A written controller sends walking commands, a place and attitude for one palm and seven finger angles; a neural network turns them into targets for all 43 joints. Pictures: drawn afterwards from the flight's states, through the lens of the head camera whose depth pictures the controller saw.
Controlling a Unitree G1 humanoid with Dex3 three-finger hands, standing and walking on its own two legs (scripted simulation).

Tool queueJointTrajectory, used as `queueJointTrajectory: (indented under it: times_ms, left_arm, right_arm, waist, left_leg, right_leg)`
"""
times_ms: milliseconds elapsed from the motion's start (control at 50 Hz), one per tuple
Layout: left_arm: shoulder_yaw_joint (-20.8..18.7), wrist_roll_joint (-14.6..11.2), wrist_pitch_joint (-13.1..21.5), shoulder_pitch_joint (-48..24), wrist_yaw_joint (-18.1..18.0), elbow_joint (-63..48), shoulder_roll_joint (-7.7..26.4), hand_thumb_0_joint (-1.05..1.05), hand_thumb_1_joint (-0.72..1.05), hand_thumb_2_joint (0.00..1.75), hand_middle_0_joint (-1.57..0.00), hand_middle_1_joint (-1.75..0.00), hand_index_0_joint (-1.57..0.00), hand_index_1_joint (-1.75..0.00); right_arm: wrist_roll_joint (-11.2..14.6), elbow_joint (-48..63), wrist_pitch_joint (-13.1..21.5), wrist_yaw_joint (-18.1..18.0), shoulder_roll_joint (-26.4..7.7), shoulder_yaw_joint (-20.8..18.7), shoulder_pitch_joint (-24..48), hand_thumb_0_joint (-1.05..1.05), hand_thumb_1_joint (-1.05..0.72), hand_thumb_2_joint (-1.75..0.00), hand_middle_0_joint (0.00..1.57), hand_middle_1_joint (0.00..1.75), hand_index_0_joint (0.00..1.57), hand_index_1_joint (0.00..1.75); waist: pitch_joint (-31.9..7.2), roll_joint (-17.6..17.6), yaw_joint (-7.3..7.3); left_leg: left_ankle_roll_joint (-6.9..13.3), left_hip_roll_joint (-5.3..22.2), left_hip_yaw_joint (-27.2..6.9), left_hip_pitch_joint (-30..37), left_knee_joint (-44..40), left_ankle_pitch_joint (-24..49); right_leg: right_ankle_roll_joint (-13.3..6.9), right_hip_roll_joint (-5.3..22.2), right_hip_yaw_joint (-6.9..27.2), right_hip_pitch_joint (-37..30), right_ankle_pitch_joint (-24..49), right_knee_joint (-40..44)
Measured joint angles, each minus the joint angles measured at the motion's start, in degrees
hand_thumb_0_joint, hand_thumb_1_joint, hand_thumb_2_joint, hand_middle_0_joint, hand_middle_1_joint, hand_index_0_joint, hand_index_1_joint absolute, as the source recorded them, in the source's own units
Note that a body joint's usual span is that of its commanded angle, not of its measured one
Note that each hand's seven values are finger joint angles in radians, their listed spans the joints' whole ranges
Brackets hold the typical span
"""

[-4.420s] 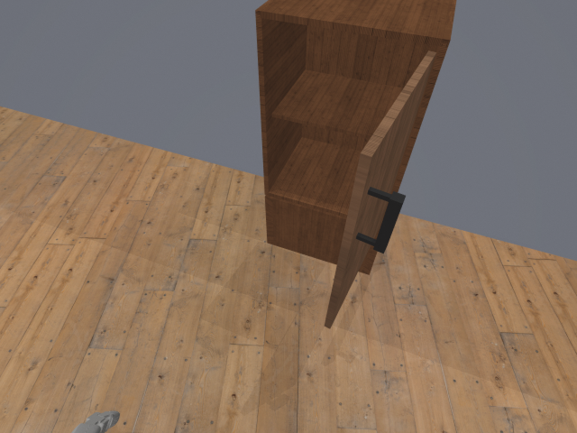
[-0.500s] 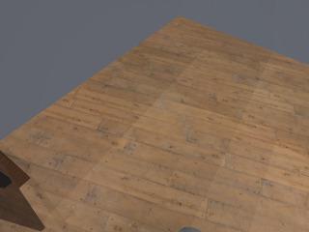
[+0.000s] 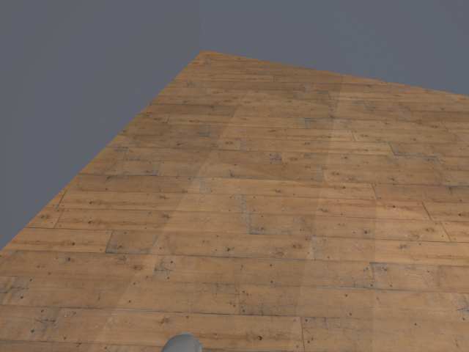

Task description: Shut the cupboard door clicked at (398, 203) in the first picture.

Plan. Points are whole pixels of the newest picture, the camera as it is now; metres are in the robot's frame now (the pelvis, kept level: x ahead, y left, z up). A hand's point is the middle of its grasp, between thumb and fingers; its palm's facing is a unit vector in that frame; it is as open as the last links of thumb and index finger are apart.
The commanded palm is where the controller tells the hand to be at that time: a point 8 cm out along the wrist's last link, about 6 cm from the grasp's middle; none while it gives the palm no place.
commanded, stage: walk around to get in front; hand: left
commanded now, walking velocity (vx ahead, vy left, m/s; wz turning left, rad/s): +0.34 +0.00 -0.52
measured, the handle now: out of the picture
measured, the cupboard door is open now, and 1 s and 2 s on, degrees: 82 82 82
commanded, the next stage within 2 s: none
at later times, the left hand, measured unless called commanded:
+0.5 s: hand (147, 272) +0.31 +0.23 -0.16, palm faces -0.24 -0.95 -0.18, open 7.4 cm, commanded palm none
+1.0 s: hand (218, 205) +0.51 +0.09 -0.16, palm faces -0.33 -0.91 -0.24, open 7.1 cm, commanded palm none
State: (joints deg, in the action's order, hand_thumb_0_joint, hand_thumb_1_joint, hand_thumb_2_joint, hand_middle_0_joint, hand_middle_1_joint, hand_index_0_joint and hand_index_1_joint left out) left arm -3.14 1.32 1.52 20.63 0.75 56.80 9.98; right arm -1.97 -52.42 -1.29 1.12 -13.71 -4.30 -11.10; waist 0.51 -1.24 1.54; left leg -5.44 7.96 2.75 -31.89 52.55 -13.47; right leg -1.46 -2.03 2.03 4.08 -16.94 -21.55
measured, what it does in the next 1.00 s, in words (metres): walks ahead, turning right: left foot, then right foot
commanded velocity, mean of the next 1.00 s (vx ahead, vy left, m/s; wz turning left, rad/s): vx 0.36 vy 0.00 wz -0.29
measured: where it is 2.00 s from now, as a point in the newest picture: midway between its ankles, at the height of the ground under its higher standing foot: (292, 242)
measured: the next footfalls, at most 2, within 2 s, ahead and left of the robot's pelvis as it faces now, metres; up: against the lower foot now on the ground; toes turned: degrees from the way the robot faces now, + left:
left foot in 0.14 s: +0.19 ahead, +0.15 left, +0.00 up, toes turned +2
right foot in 0.74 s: +0.36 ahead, -0.14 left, +0.00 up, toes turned -31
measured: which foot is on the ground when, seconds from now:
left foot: up 0.00-0.12, down 0.14-0.76, up 0.78-1.00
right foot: down 0.00-0.14, up 0.16-0.72, down 0.74-1.00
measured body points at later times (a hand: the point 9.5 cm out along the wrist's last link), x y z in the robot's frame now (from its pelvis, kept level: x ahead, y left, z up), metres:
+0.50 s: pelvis +0.18 +0.06 +0.00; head +0.19 +0.08 +0.45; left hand +0.32 +0.28 -0.15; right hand +0.06 -0.15 -0.14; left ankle +0.15 +0.15 -0.74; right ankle +0.19 -0.10 -0.65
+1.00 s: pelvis +0.37 -0.06 +0.00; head +0.37 -0.07 +0.45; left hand +0.53 +0.14 -0.14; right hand +0.30 -0.28 -0.16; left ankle +0.46 +0.06 -0.67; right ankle +0.32 -0.12 -0.74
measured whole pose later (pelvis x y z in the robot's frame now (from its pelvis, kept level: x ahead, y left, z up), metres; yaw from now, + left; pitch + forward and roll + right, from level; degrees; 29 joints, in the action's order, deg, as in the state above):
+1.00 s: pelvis +0.37 -0.06 +0.00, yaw -24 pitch -1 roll -1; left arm -4.5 1.0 4.3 12.6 -1.0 59.6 10.4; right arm -2.2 -58.9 0.9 -1.1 -9.3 -3.9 -15.4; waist 0.3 -2.1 -1.5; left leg -2.5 10.4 5.2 -32.1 61.1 -15.0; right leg -4.4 -2.2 -8.6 8.8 -14.8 -23.9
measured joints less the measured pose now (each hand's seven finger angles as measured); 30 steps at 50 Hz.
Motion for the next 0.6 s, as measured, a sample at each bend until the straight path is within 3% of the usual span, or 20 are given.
queueJointTrajectory:
  times_ms: [100, 140, 160, 220, 300, 460, 600]
  left_arm:
    - [-0.4, 0.3, -0.4, 2.9, -0.3, 1.6, 0.5, 0.0, 0.9, 0.9, -0.2, -0.3, -0.2, -0.3]
    - [-1.0, 0.0, -0.8, 4.0, -0.2, 2.2, 0.9, 0.0, 0.9, 0.9, -0.2, -0.3, -0.2, -0.3]
    - [-1.3, -0.3, -1.2, 3.7, -0.1, 2.8, 1.3, 0.0, 0.9, 0.9, -0.2, -0.3, -0.2, -0.3]
    - [-1.9, -0.1, -2.5, 2.4, 0.4, 3.8, 2.2, 0.0, 0.91, 0.9, -0.2, -0.3, -0.2, -0.3]
    - [-2.9, 0.5, -2.8, -0.9, 1.4, 2.5, 3.5, 0.01, 0.91, 0.9, -0.2, -0.3, -0.19, -0.3]
    - [-3.7, 0.8, -3.3, -7.5, 1.4, -1.0, 3.4, 0.0, 0.91, 0.9, -0.19, -0.3, -0.19, -0.3]
    - [-2.1, 0.8, -3.7, -13.5, 1.7, -0.9, 1.3, 0.0, 0.91, 0.9, -0.19, -0.3, -0.19, -0.3]
  right_arm:
    - [0.4, 1.6, 1.4, 0.0, 1.0, 0.7, 2.2, 0.01, -0.91, -0.9, 0.19, 0.3, 0.2, 0.3]
    - [0.4, 2.4, 3.0, -0.4, 1.5, 1.4, 2.7, 0.01, -0.91, -0.9, 0.2, 0.3, 0.2, 0.3]
    - [0.2, 2.5, 3.8, -0.7, 2.0, 1.8, 3.2, 0.01, -0.91, -0.9, 0.2, 0.3, 0.2, 0.3]
    - [0.0, 2.5, 4.3, -1.2, 3.3, 2.9, 2.5, 0.01, -0.91, -0.9, 0.2, 0.3, 0.2, 0.3]
    - [0.1, 0.3, 4.7, -2.0, 4.8, 3.1, -1.8, 0.0, -0.91, -0.9, 0.2, 0.3, 0.2, 0.3]
    - [0.5, -6.4, 4.9, -3.0, 4.7, 2.0, -11.0, 0.0, -0.93, -0.9, 0.2, 0.3, 0.2, 0.3]
    - [-0.1, -10.4, 5.0, -2.7, 5.6, 2.3, -17.1, 0.01, -0.92, -0.9, 0.2, 0.3, 0.2, 0.3]
  waist:
    - [0.4, 1.9, 2.23]
    - [0.6, 2.9, 2.42]
    - [1.2, 3.8, 2.33]
    - [1.5, 4.2, 1.74]
    - [0.8, 3.7, 0.24]
    - [0.2, 3.3, -1.8]
    - [2.3, 2.4, -5.15]
  left_leg:
    - [1.3, -2.5, 0.8, 5.1, -13.0, -1.6]
    - [2.7, -3.5, 1.8, 9.0, -19.2, 1.7]
    - [4.3, -3.6, 2.9, 9.0, -17.4, 2.4]
    - [7.0, -2.3, 6.1, 11.9, -15.6, -1.6]
    - [7.2, -2.0, 8.8, 18.3, -22.5, -1.1]
    - [7.4, -3.6, 14.6, 27.0, -30.8, -2.4]
    - [5.6, -3.4, 18.3, 33.2, -32.7, -6.6]
  right_leg:
    - [2.0, 0.5, 3.1, -1.5, -4.0, -2.2]
    - [2.3, 0.8, 4.8, 0.0, -7.8, -8.1]
    - [1.9, 1.0, 5.0, 2.6, -10.1, -15.6]
    - [1.0, 0.9, 1.6, 12.2, -10.6, -38.3]
    - [1.4, 3.3, -3.5, 22.0, -1.8, -49.1]
    - [3.2, 7.0, -3.4, 32.4, 9.2, -46.3]
    - [2.7, 8.1, -7.2, 30.2, 8.2, -29.0]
